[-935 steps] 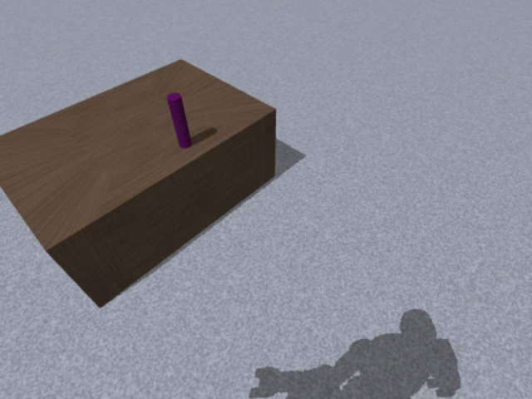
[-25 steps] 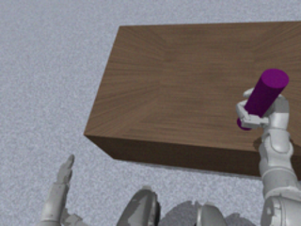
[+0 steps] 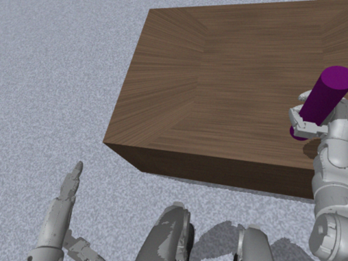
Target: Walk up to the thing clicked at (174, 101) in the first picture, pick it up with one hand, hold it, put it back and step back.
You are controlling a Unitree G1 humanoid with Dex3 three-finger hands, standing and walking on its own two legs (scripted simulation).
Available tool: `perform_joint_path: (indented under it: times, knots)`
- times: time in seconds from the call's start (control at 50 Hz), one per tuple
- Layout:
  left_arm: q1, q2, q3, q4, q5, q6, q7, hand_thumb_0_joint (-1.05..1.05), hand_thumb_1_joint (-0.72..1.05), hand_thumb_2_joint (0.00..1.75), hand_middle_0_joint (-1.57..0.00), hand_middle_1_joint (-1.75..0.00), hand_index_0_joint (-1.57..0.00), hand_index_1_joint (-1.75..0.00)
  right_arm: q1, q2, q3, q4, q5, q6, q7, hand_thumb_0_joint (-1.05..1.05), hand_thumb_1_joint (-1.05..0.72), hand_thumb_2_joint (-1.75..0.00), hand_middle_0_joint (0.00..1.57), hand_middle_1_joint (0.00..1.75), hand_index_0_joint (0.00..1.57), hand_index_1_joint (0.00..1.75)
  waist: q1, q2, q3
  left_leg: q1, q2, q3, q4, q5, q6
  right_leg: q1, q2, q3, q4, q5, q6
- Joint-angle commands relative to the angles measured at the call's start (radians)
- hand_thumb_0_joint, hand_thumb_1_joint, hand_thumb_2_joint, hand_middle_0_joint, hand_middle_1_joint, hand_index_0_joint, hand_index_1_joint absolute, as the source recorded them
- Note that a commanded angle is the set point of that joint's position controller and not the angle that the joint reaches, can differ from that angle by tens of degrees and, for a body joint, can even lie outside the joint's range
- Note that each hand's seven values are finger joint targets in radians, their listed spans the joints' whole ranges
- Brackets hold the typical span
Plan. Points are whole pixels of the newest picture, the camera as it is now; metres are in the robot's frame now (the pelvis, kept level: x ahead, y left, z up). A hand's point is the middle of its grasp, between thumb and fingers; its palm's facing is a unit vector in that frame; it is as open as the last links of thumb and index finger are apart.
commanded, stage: crouch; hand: right
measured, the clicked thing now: (315, 110) +0.47 -0.19 +0.00
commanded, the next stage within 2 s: lower in 0.04 s
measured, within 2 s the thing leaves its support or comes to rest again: rests again in 0.94 s
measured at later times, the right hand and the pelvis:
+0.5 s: hand (297, 123) +0.48 -0.18 -0.08, palm faces +0.13 +0.99 +0.01, open 6.6 cm; pelvis -0.01 +0.00 -0.03, yaw +1 degrees
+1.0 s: hand (291, 129) +0.48 -0.17 -0.13, palm faces +0.13 +0.99 +0.00, open 6.6 cm; pelvis -0.03 +0.00 -0.07, yaw +1 degrees
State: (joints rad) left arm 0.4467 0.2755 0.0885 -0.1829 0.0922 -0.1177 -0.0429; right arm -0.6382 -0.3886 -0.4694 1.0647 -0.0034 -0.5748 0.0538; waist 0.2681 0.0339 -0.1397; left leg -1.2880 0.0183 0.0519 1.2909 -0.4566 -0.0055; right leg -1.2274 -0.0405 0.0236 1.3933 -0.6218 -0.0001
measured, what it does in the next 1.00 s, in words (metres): lowers itself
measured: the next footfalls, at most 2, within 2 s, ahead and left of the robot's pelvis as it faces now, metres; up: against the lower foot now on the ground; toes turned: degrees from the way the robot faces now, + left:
none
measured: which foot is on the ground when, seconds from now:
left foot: down 0.00-1.00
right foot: down 0.00-1.00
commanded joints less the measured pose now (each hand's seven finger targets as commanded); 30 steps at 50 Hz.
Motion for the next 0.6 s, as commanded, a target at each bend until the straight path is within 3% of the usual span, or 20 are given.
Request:
perform_joint_path:
  times: [0.0,0.06,0.14,0.18,0.24,0.3,0.32,0.34,0.36,0.38,0.44,0.52,0.58]
  knots:
    - [0.057,0.175,0.138,-0.210,-0.012,-0.055,0.025,0.00,-0.52,0.04,-0.05,-0.06,-0.06,-0.05,-0.426,-0.212,-0.021,-0.246,0.019,-0.106,0.002,0.00,-0.58,-1.33,1.38,1.43,1.39,1.43,0.000,-0.232,-0.606,0.421,-0.026,-0.037,-0.100,0.319,0.027,0.274,0.026,0.019,-0.166,0.398,0.007]
    - [0.058,0.142,0.105,-0.215,-0.012,-0.053,0.019,0.00,-0.52,0.03,-0.05,-0.06,-0.07,-0.05,-0.443,-0.208,-0.020,-0.236,0.017,-0.109,0.005,0.00,-0.58,-1.36,1.39,1.46,1.41,1.46,-0.005,-0.231,-0.585,0.419,-0.025,-0.045,-0.095,0.295,0.027,0.226,0.030,0.015,-0.158,0.361,0.005]
    - [0.068,0.175,0.138,-0.233,-0.010,-0.051,0.023,0.00,-0.53,0.04,-0.06,-0.05,-0.06,-0.05,-0.457,-0.258,-0.049,-0.236,0.003,-0.112,0.000,0.00,-0.62,-1.35,1.39,1.45,1.40,1.45,0.005,-0.250,-0.587,0.390,-0.025,-0.046,-0.095,0.257,0.026,0.241,0.026,0.019,-0.154,0.334,0.005]
    - [0.087,0.149,0.111,-0.216,-0.011,-0.049,0.017,0.00,-0.53,0.04,-0.05,-0.05,-0.06,-0.05,-0.431,-0.177,-0.009,-0.172,0.010,-0.108,0.010,0.00,-0.60,-1.36,1.39,1.46,1.41,1.46,0.026,-0.241,-0.529,0.334,-0.032,-0.028,-0.078,0.257,0.032,0.219,0.027,0.026,-0.152,0.343,0.007]
    - [0.061,0.154,0.096,-0.303,-0.007,-0.060,0.014,0.00,-0.53,0.04,-0.05,-0.05,-0.06,-0.05,-0.447,-0.248,-0.053,-0.164,-0.005,-0.129,0.002,0.00,-0.59,-1.35,1.38,1.45,1.40,1.45,0.020,-0.224,-0.563,0.326,-0.033,-0.027,-0.056,0.246,0.032,0.202,0.024,0.032,-0.128,0.340,0.005]
    - [0.096,0.172,0.135,-0.283,-0.006,-0.060,0.011,0.00,-0.54,0.04,-0.06,-0.05,-0.06,-0.05,-0.455,-0.246,-0.055,-0.137,-0.005,-0.142,0.008,0.00,-0.60,-1.33,1.36,1.42,1.38,1.42,0.050,-0.256,-0.537,0.290,-0.030,-0.029,-0.040,0.242,0.032,0.187,0.025,0.032,-0.103,0.337,0.005]
    - [0.090,0.169,0.124,-0.284,-0.004,-0.060,0.009,0.00,-0.54,0.04,-0.06,-0.05,-0.06,-0.05,-0.444,-0.252,-0.069,-0.132,-0.004,-0.144,0.003,0.00,-0.59,-1.33,1.35,1.42,1.37,1.42,0.036,-0.249,-0.536,0.263,-0.035,-0.018,-0.022,0.238,0.036,0.180,0.025,0.038,-0.102,0.348,0.006]
    - [0.083,0.177,0.142,-0.292,-0.003,-0.066,0.008,0.00,-0.54,0.05,-0.06,-0.05,-0.06,-0.05,-0.475,-0.277,-0.069,-0.162,-0.011,-0.151,0.002,0.00,-0.60,-1.33,1.36,1.42,1.38,1.42,0.035,-0.288,-0.569,0.253,-0.033,-0.028,-0.017,0.236,0.035,0.193,0.024,0.034,-0.087,0.349,0.007]
    - [0.066,0.204,0.173,-0.321,-0.002,-0.068,0.009,0.00,-0.54,0.05,-0.06,-0.05,-0.06,-0.05,-0.481,-0.277,-0.069,-0.170,-0.014,-0.156,0.000,0.00,-0.59,-1.33,1.36,1.43,1.38,1.43,0.059,-0.295,-0.594,0.246,-0.033,-0.027,-0.014,0.235,0.034,0.213,0.022,0.036,-0.079,0.351,0.006]
    - [0.072,0.219,0.182,-0.348,-0.003,-0.072,0.010,0.00,-0.54,0.05,-0.05,-0.05,-0.06,-0.05,-0.488,-0.284,-0.070,-0.191,-0.016,-0.160,0.000,0.00,-0.58,-1.33,1.36,1.43,1.38,1.43,0.064,-0.292,-0.616,0.256,-0.034,-0.024,-0.011,0.237,0.032,0.220,0.020,0.039,-0.076,0.351,0.006]
    - [0.098,0.166,0.137,-0.309,-0.005,-0.074,0.000,0.00,-0.54,0.05,-0.05,-0.05,-0.06,-0.05,-0.484,-0.267,-0.058,-0.181,-0.017,-0.165,0.004,0.00,-0.56,-1.33,1.35,1.42,1.37,1.42,0.049,-0.319,-0.589,0.233,-0.034,-0.023,0.012,0.230,0.035,0.172,0.022,0.039,-0.062,0.351,0.009]
    - [0.089,0.206,0.159,-0.387,-0.004,-0.074,0.001,0.00,-0.54,0.05,-0.05,-0.05,-0.05,-0.05,-0.492,-0.319,-0.076,-0.221,-0.028,-0.170,0.003,0.00,-0.54,-1.32,1.34,1.41,1.36,1.41,0.060,-0.373,-0.661,0.184,-0.038,-0.008,0.044,0.240,0.039,0.253,0.016,0.055,-0.041,0.423,0.018]
    - [0.108,0.206,0.178,-0.342,-0.005,-0.071,0.001,0.00,-0.54,0.05,-0.05,-0.05,-0.05,-0.05,-0.479,-0.303,-0.077,-0.187,-0.025,-0.162,0.005,0.00,-0.58,-1.35,1.38,1.44,1.39,1.44,0.072,-0.387,-0.628,0.134,-0.040,-0.009,0.057,0.233,0.039,0.239,0.014,0.055,-0.016,0.440,0.018]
